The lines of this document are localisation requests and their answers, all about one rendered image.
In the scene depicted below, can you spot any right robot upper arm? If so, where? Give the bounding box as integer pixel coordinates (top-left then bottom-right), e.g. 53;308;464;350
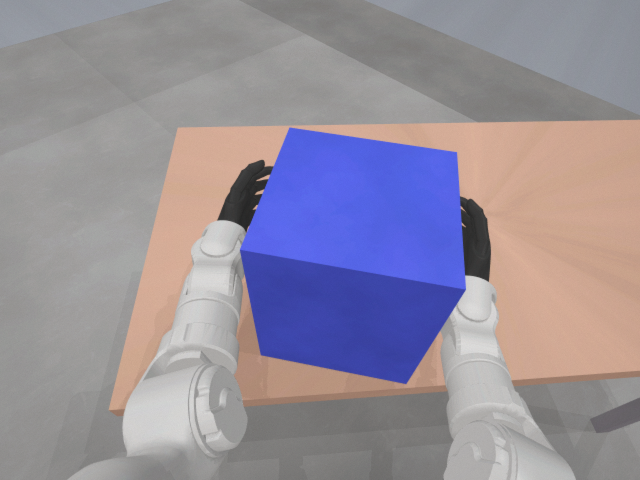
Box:
443;420;576;480

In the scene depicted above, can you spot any robot right hand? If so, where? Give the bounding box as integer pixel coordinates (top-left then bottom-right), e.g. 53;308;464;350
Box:
460;196;491;282

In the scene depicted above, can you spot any robot left hand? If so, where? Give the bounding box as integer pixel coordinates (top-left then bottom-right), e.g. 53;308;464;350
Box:
217;160;274;232

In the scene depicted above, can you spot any table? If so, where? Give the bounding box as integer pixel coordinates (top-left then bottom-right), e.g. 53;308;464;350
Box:
109;120;640;433

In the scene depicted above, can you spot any robot right forearm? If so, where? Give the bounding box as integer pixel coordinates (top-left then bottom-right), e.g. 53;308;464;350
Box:
440;276;557;453

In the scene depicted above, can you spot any robot left forearm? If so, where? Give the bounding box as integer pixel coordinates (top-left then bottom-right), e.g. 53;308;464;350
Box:
123;220;246;447

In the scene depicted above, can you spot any left robot upper arm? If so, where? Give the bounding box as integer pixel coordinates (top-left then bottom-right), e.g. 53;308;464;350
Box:
67;363;248;480

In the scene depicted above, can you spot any carton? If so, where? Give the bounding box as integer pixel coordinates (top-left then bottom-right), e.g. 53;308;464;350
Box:
240;127;466;384

